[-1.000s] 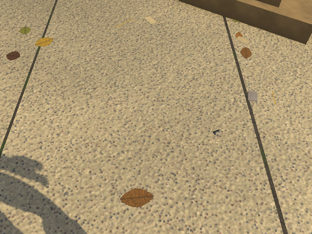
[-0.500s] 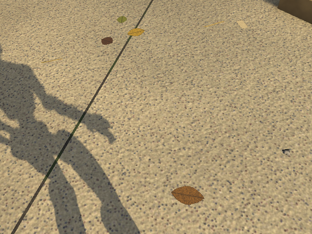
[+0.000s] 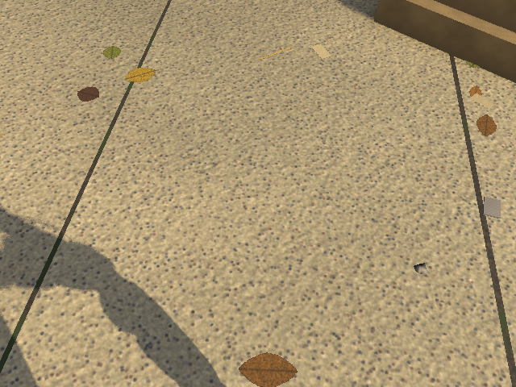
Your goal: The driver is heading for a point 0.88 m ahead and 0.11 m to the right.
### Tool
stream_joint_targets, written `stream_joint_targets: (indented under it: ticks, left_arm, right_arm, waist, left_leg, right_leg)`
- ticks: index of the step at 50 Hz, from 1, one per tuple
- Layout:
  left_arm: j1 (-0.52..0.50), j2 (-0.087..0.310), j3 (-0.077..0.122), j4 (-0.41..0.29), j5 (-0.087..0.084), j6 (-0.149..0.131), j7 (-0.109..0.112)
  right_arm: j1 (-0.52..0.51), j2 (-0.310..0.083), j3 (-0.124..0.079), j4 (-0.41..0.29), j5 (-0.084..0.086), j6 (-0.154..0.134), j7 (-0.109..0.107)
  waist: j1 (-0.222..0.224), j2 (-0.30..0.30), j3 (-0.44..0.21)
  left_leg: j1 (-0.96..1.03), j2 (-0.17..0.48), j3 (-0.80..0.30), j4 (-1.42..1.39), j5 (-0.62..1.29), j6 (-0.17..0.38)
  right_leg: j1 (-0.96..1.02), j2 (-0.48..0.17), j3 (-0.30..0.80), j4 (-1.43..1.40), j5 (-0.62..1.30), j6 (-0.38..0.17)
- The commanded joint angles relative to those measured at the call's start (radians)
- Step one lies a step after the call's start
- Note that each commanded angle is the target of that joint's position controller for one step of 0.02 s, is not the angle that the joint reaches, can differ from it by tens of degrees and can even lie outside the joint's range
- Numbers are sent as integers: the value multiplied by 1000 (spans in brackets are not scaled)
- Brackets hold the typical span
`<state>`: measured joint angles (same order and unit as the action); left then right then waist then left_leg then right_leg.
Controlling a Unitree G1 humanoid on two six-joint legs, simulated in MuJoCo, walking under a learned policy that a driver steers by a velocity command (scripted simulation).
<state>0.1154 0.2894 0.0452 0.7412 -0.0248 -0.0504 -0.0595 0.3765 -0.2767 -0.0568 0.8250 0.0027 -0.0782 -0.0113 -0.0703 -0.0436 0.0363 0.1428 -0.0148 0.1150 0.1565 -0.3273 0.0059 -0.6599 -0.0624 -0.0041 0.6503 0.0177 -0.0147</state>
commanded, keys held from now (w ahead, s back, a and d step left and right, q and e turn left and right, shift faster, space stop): w+e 0.36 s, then w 0.64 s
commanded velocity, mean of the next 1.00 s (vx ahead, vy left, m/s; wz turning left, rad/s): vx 0.49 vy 0.00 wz -0.29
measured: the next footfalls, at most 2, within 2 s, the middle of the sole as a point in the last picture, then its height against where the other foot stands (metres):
right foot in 0.10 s outside the picture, level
left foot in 0.60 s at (233, 352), level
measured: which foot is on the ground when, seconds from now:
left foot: down 0.00-0.12, up 0.14-0.58, down 0.60-1.00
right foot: up 0.00-0.08, down 0.10-0.62, up 0.64-1.00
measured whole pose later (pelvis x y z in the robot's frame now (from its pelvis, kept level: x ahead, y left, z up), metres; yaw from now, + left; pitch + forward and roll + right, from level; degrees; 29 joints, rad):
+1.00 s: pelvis +0.57 -0.08 +0.01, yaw -18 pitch +2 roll +1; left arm 0.08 0.27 0.03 0.69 -0.01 -0.07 -0.03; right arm 0.39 -0.28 -0.04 0.81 0.02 -0.08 0.01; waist -0.09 -0.04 0.03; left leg -0.01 -0.05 0.02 0.23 -0.25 0.04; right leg -0.62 -0.08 0.04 0.60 0.03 0.01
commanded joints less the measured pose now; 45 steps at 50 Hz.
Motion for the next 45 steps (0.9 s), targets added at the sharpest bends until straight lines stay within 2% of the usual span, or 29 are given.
stream_joint_targets:
  ticks: [1,3,4,5,6,7,8,9,10,11,12,13,15,18,21,25,27,29,30,31,32,33,34,35,36,37,39,42,45]
  left_arm:
    - [-158,56,5,-130,0,-22,-19]
    - [-95,95,24,-134,0,-16,-20]
    - [19,134,46,-110,-2,-11,-16]
    - [173,182,75,-74,-6,-5,-3]
    - [308,261,102,-53,-5,9,19]
    - [276,306,102,-74,-12,3,20]
    - [276,221,77,-81,-2,-4,19]
    - [248,185,67,-73,7,-11,22]
    - [184,173,62,-79,6,-17,22]
    - [128,139,52,-92,12,-21,25]
    - [94,141,50,-111,25,-22,30]
    - [75,137,51,-119,23,-22,33]
    - [79,140,52,-112,14,-27,42]
    - [113,164,59,-97,9,-26,57]
    - [167,159,55,-70,3,-19,65]
    - [244,157,51,-31,0,-10,64]
    - [249,163,53,-22,6,-3,64]
    - [228,152,49,-24,7,3,62]
    - [225,113,32,-36,17,2,59]
    - [324,52,12,-50,14,-10,60]
    - [357,57,5,-48,-1,-20,60]
    - [273,145,26,-55,-16,-23,60]
    - [178,151,26,-77,-13,-24,58]
    - [126,135,23,-93,4,-26,56]
    - [122,123,27,-94,16,-24,54]
    - [141,106,25,-88,14,-21,51]
    - [161,76,18,-75,16,-14,50]
    - [77,50,6,-97,26,-16,51]
    - [-20,29,-3,-113,22,-27,42]
  right_arm:
    - [-6,-180,-45,-40,10,-2,-6]
    - [-12,-212,-53,-46,7,12,-14]
    - [-16,-221,-55,-51,4,24,-20]
    - [-16,-218,-50,-58,5,30,-27]
    - [20,-170,-32,-92,-8,18,-28]
    - [80,-53,11,-124,-13,-15,-12]
    - [-28,-158,-13,-140,16,-52,6]
    - [-108,-170,-13,-170,47,-68,14]
    - [-132,-153,-7,-180,31,-77,9]
    - [-140,-156,-15,-174,4,-73,0]
    - [-113,-157,-18,-176,-3,-62,1]
    - [-91,-154,-19,-175,-9,-50,2]
    - [-87,-132,-14,-177,-21,-29,0]
    - [-203,-100,0,-219,-28,-25,-4]
    - [-308,-69,14,-234,-16,-39,10]
    - [-375,-105,3,-258,1,-53,30]
    - [-355,-127,-8,-261,2,-56,34]
    - [-233,-154,-27,-234,-1,-61,28]
    - [-101,-194,-42,-218,-13,-65,22]
    - [31,-281,-65,-200,-29,-60,20]
    - [99,-246,-64,-156,-5,-48,33]
    - [57,-172,-41,-162,11,-44,33]
    - [-5,-142,-30,-174,4,-34,30]
    - [-50,-126,-21,-173,-5,-30,30]
    - [-78,-108,-13,-174,-12,-32,30]
    - [-93,-107,-12,-172,-15,-33,30]
    - [-91,-111,-13,-158,-5,-39,31]
    - [-71,-146,-23,-133,3,-36,25]
    - [-39,-162,-25,-105,10,-24,19]
  waist:
    - [2,118,92]
    - [53,159,7]
    - [117,168,-73]
    - [201,144,-159]
    - [230,8,-265]
    - [139,-221,-417]
    - [205,-107,-416]
    - [194,-57,-265]
    - [140,53,-155]
    - [105,70,-106]
    - [70,23,-85]
    - [52,10,-73]
    - [39,10,-50]
    - [75,8,-11]
    - [135,-17,-20]
    - [164,-34,-15]
    - [143,-57,-17]
    - [68,-63,-65]
    - [4,-24,-188]
    - [1,177,-353]
    - [-2,360,-386]
    - [-20,221,-240]
    - [-14,136,-137]
    - [9,90,-55]
    - [36,96,-29]
    - [55,131,-24]
    - [70,147,-34]
    - [53,113,-19]
    - [17,112,-6]
  left_leg:
    - [-62,283,-17,-1,534,130]
    - [-10,285,15,161,942,105]
    - [-19,270,37,328,1092,88]
    - [-137,237,61,551,1082,56]
    - [-461,174,57,882,711,10]
    - [-783,-46,-79,1241,-200,-43]
    - [-878,1,-259,1301,-190,-16]
    - [-916,44,-238,1266,-126,7]
    - [-891,89,-226,1157,-59,15]
    - [-835,122,-220,1071,-18,13]
    - [-776,132,-224,1051,4,3]
    - [-752,138,-221,1017,10,-13]
    - [-732,139,-193,934,43,-45]
    - [-737,116,-173,718,235,-80]
    - [-647,69,-146,488,443,-84]
    - [-657,58,-170,371,421,-47]
    - [-643,50,-168,345,320,-13]
    - [-478,23,-130,285,271,38]
    - [-256,109,-203,317,297,96]
    - [115,316,-546,320,219,238]
    - [212,419,-880,170,-21,308]
    - [120,398,-826,138,-169,267]
    - [-3,355,-681,126,-129,232]
    - [-126,310,-584,94,-23,226]
    - [-198,276,-520,68,63,217]
    - [-246,251,-474,47,130,214]
    - [-277,227,-392,21,248,223]
    - [-271,219,-308,-7,372,228]
    - [-267,188,-232,-12,384,200]
  right_leg:
    - [5,24,-36,-63,-38,-47]
    - [125,87,-92,-50,-133,-88]
    - [268,131,-116,-50,-162,-114]
    - [516,157,-102,-87,-130,-152]
    - [868,-7,183,-98,-214,-233]
    - [1097,-265,788,-269,-424,-421]
    - [1077,-257,813,-361,-479,-378]
    - [946,-225,656,-368,-422,-330]
    - [770,-179,545,-379,-314,-300]
    - [653,-139,458,-394,-212,-278]
    - [557,-122,437,-418,-142,-293]
    - [501,-109,418,-440,-104,-303]
    - [408,-86,347,-460,-46,-302]
    - [344,-33,276,-462,-42,-268]
    - [344,-9,229,-437,-99,-219]
    - [491,-78,309,-358,-127,-203]
    - [565,-115,353,-309,-63,-187]
    - [584,-79,333,-178,142,-154]
    - [518,-25,283,27,149,-121]
    - [217,112,173,384,-106,-46]
    - [-14,163,158,588,-577,-13]
    - [-114,104,197,668,-537,-19]
    - [-125,56,151,663,-456,-22]
    - [-114,22,122,598,-392,-21]
    - [-75,-13,117,533,-343,-19]
    - [-26,-27,107,496,-318,-11]
    - [2,-33,80,432,-291,6]
    - [-22,-44,61,254,-172,31]
    - [29,-24,36,53,-8,34]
